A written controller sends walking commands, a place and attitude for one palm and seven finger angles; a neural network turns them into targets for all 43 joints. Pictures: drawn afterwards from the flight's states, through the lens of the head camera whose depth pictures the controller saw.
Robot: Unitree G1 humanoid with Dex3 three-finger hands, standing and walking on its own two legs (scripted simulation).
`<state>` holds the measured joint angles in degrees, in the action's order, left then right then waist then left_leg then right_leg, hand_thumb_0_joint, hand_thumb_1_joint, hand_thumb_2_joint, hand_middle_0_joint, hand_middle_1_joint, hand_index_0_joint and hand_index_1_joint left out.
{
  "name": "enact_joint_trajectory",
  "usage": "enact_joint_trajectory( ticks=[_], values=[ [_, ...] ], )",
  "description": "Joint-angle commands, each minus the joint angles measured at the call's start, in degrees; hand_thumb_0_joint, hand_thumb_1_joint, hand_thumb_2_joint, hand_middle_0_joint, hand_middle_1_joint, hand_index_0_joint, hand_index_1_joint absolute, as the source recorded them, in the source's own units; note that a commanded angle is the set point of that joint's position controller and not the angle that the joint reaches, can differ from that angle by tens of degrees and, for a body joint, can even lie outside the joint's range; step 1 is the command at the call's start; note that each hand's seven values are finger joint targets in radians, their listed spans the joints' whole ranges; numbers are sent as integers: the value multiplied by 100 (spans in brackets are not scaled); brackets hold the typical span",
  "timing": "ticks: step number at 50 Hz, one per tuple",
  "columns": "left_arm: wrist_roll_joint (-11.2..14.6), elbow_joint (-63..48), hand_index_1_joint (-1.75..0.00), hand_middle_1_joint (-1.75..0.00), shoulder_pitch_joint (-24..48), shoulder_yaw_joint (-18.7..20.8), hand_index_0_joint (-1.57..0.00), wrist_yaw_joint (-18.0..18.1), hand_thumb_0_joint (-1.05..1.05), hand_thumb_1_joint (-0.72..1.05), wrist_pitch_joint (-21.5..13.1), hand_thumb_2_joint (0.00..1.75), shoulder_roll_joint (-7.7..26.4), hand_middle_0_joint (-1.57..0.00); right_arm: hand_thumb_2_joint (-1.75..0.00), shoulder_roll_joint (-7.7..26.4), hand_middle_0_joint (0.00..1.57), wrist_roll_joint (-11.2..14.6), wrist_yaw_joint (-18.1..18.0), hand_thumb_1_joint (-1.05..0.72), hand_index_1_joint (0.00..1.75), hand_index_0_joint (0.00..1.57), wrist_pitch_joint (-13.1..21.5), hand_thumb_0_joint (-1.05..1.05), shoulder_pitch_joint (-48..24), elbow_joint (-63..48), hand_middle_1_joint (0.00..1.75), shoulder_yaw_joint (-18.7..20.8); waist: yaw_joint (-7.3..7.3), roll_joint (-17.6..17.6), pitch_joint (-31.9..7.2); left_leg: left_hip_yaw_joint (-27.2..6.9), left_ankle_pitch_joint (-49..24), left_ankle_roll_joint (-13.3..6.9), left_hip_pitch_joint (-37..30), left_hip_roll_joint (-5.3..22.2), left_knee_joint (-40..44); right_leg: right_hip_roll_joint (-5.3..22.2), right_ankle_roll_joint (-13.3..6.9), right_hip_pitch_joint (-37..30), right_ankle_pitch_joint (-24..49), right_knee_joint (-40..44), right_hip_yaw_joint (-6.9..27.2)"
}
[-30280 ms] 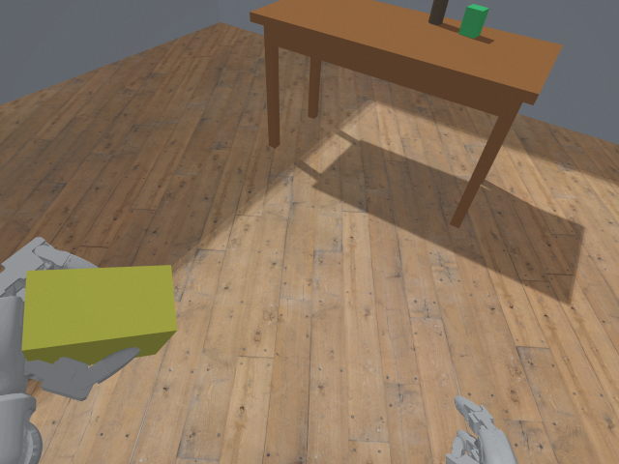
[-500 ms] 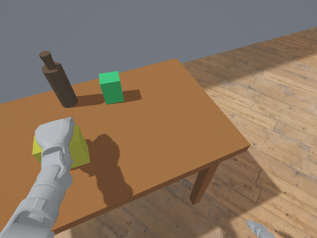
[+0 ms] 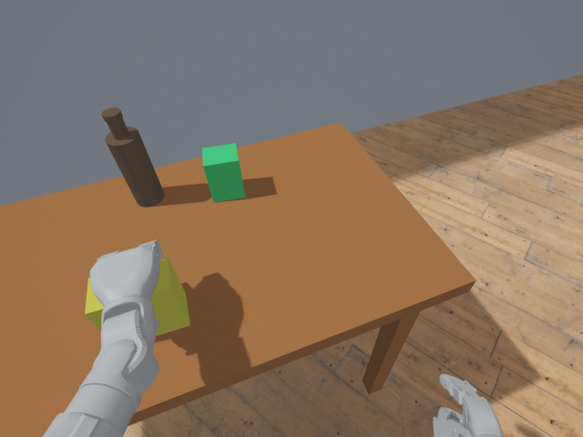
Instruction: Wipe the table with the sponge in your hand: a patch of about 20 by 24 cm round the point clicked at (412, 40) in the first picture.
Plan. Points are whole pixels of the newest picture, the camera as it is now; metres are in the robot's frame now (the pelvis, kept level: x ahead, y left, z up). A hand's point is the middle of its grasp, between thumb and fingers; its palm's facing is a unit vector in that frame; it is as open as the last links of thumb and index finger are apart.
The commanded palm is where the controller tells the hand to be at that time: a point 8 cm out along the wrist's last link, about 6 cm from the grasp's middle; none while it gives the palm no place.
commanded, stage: wipe back along the middle lane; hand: left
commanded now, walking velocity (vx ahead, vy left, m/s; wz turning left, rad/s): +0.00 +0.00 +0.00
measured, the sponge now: (146, 309) +0.30 +0.28 -0.03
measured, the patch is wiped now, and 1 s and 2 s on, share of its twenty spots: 0.75 0.80 1.00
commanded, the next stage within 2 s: slide across to the third lane in 0.56 s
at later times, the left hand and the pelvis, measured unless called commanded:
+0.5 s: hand (153, 323) +0.26 +0.24 +0.01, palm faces -0.02 -0.06 -1.00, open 10.1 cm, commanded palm +0.21 +0.21 +0.04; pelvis -0.01 -0.02 +0.00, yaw +0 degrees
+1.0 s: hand (168, 328) +0.25 +0.21 +0.01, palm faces -0.04 -0.07 -1.00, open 10.1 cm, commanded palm +0.23 +0.18 +0.06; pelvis -0.02 -0.03 +0.00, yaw +0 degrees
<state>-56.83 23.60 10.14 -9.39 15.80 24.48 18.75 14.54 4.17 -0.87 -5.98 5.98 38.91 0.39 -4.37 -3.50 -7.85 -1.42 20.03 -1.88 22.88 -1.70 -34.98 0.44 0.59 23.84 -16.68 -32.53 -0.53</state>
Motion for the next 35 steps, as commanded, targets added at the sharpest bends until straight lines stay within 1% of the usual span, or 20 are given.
enact_joint_trajectory(
  ticks=[1, 2, 5, 6, 10, 11, 15, 16, 17, 19, 21, 22, 24, 26, 27, 29, 31, 32, 33, 35],
  values=[
    [121, -435, -160, -160, -212, 20, -120, -214, 0, 10, 17, 130, 193, -120, -90, 730, 20, 24, -25, -90, 30, 20, 304, 0, -754, -892, 30, 236, 18, 687, -836, -181, -2235, 134, -495, 137, 374, -194, -469, -684, 1891, 145, -125],
    [140, -547, -160, -160, -211, -189, -120, -226, 0, 10, 32, 130, -27, -120, -90, 701, 20, 15, -18, -90, 30, 20, 308, 0, -762, -922, 30, 213, 57, 674, -842, -149, -2299, 119, -516, 127, 354, -181, -460, -723, 2004, 128, -150],
    [136, -718, -160, -160, -188, -312, -120, -227, 0, 10, 99, 130, -96, -120, -90, 684, 20, 23, -9, -90, 30, 20, 315, 0, -847, -938, 30, 201, 76, 720, -675, -154, -2047, 101, -468, 122, 392, -180, -450, -647, 1814, 163, -153],
    [124, -692, -160, -160, -244, -49, -120, -201, 0, 10, 123, 130, 141, -120, -90, 717, 20, 23, -18, -90, 30, 20, 314, 0, -829, -901, 30, 221, 37, 796, -685, -150, -1979, 95, -459, 117, 390, -199, -469, -675, 1834, 180, -84],
    [124, -878, -160, -160, -576, -192, -120, -216, 0, 10, 190, 130, -11, -120, -90, 667, 20, 24, -21, -90, 30, 20, 329, 0, -922, -971, 30, 182, -5, 793, -672, -92, -1984, 84, -441, 66, 397, -169, -454, -823, 1994, 154, -77],
    [133, -932, -160, -160, -741, 3, -120, -198, 0, 10, 186, 130, 167, -120, -90, 690, 20, 21, -20, -90, 30, 20, 339, 0, -933, -966, 30, 191, -55, 780, -751, -105, -2011, 85, -457, 65, 383, -182, -470, -884, 2094, 146, -15],
    [124, -1101, -160, -160, -713, -256, -120, -244, 0, 10, 234, 130, -25, -120, -90, 648, 20, 27, -27, -90, 30, 20, 343, 0, -1001, -1007, 30, 154, 10, 818, -543, -63, -1801, 52, -402, 34, 419, -168, -442, -846, 1970, 203, 6],
    [121, -1132, -160, -160, -790, 18, -120, -223, 0, 10, 245, 130, 243, -120, -90, 681, 20, 29, -31, -90, 30, 20, 338, 0, -1030, -997, 30, 162, -46, 761, -577, -108, -1735, 62, -398, 39, 450, -187, -467, -855, 1847, 219, 54],
    [106, -1165, -160, -160, -779, -224, -120, -240, 0, 10, 263, 130, 13, -120, -90, 638, 20, 31, -36, -90, 30, 20, 338, 0, -1050, -1024, 30, 142, -22, 675, -557, -61, -1731, 47, -435, 20, 443, -175, -456, -862, 1835, 213, 7],
    [92, -1167, -160, -160, -746, -324, -120, -254, 0, 10, 267, 130, -66, -120, -90, 634, 20, 31, -31, -90, 30, 20, 350, 0, -1069, -1026, 30, 141, 4, 728, -418, -66, -1608, 42, -407, 25, 458, -183, -453, -751, 1681, 250, 19],
    [70, -1216, -160, -160, -843, -152, -120, -242, 0, 10, 252, 130, 108, -120, -90, 662, 20, 24, -29, -90, 30, 20, 362, 0, -1086, -1024, 30, 156, -56, 691, -522, -98, -1563, 48, -426, 24, 462, -207, -482, -778, 1617, 233, 76],
    [98, -1261, -160, -160, -1001, -320, -120, -250, 0, 10, 250, 130, -88, -120, -90, 616, 20, 27, -23, -90, 30, 20, 373, 0, -1084, -1076, 30, 147, -66, 687, -631, -58, -1601, 28, -441, -1, 435, -188, -463, -885, 1692, 204, 22],
    [84, -1272, -160, -160, -1086, -437, -120, -262, 0, 10, 212, 130, -190, -120, -90, 613, 20, 27, -4, -90, 30, 20, 384, 0, -1110, -1070, 30, 154, -43, 839, -537, -57, -1590, 32, -414, 8, 413, -190, -454, -810, 1714, 218, 65],
    [106, -1326, -160, -160, -1345, -276, -120, -231, 0, 10, 192, 130, -49, -120, -90, 627, 20, 30, 28, -90, 30, 20, 389, 0, -1160, -1076, 30, 169, -106, 838, -541, -95, -1534, 42, -396, 22, 437, -207, -474, -821, 1641, 213, 107],
    [98, -1395, -160, -160, -1112, -545, -120, -245, 0, 10, 202, 130, -281, -120, -90, 604, 20, 31, 22, -90, 30, 20, 372, 0, -1175, -1091, 30, 148, -35, 770, -515, -74, -1478, 28, -400, 14, 431, -200, -461, -765, 1570, 204, 61],
    [79, -1343, -160, -160, -839, -568, -120, -226, 0, 10, 211, 130, -280, -120, -90, 616, 20, 29, -1, -90, 30, 20, 376, 0, -1161, -1061, 30, 157, 10, 852, -343, -53, -1303, 9, -345, 9, 439, -197, -442, -638, 1407, 260, 67],
    [50, -1175, -160, -160, -869, -121, -120, -158, 0, 10, 243, 130, 139, -120, -90, 669, 20, 26, -37, -90, 30, 20, 376, 0, -1125, -993, 30, 169, -66, 926, -315, -86, -1166, 24, -284, 11, 467, -229, -463, -623, 1259, 286, 147],
    [93, -1223, -160, -160, -868, -273, -120, -170, 0, 10, 264, 130, -39, -120, -90, 630, 20, 36, -58, -90, 30, 20, 382, 0, -1142, -1050, 30, 149, -63, 887, -405, -31, -1148, -1, -288, -19, 453, -197, -433, -720, 1285, 281, 90],
    [86, -1114, -160, -160, -788, -123, -120, -151, 0, 10, 272, 130, 124, -120, -90, 635, 20, 43, -84, -90, 30, 20, 384, 0, -1109, -1010, 30, 146, -57, 1038, -333, -28, -1105, 0, -252, -22, 447, -199, -420, -689, 1253, 305, 119],
    [61, -1218, -160, -160, -344, -349, -120, -166, 0, 10, 285, 130, -49, -120, -90, 620, 20, 37, -110, -90, 30, 20, 376, 0, -1167, -990, 30, 146, 17, 880, -353, -25, -1055, -4, -336, -26, 477, -187, -419, -622, 1111, 358, 146]
  ],
)
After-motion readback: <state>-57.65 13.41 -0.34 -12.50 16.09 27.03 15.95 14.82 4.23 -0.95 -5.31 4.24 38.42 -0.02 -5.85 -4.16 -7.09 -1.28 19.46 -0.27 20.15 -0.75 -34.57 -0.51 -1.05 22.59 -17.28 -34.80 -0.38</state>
